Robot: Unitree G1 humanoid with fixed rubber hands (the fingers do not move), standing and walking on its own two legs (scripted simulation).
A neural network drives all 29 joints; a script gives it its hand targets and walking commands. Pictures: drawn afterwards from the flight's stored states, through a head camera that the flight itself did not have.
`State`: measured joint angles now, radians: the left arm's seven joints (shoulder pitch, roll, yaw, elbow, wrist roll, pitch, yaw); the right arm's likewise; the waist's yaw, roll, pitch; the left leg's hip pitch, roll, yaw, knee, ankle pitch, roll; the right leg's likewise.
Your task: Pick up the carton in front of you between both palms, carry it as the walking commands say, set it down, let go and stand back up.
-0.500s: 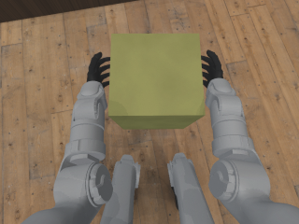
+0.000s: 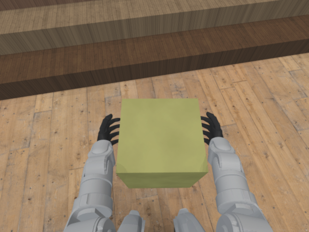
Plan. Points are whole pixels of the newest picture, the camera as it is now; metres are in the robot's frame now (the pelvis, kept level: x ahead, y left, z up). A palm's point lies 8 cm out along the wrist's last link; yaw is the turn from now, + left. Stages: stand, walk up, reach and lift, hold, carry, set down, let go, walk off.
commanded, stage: reach and lift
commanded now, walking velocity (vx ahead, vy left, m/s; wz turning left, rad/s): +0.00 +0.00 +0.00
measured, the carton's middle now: (159, 148) +0.37 +0.00 -0.10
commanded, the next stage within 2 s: hold in 1.46 s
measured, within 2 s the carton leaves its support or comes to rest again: neither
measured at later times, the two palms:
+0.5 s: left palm (86, 137) +0.32 +0.15 +0.10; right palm (234, 134) +0.32 -0.15 +0.10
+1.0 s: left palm (85, 135) +0.32 +0.15 +0.11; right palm (236, 132) +0.32 -0.15 +0.11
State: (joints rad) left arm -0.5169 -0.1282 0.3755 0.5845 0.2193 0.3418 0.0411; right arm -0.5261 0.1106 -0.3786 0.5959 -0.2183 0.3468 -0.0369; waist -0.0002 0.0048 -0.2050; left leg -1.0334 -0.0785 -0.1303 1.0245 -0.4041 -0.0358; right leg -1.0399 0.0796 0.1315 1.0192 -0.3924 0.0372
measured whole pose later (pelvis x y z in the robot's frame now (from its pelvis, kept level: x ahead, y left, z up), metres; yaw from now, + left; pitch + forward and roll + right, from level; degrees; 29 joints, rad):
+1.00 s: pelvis +0.02 +0.00 +0.08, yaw +0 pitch -4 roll +0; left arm -0.31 -0.16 0.29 0.37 0.30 0.63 -0.01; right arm -0.31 0.16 -0.29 0.37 -0.30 0.63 0.00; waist 0.00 0.00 -0.01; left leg -0.15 -0.04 -0.14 0.43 -0.22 -0.02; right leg -0.15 0.04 0.14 0.43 -0.21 0.02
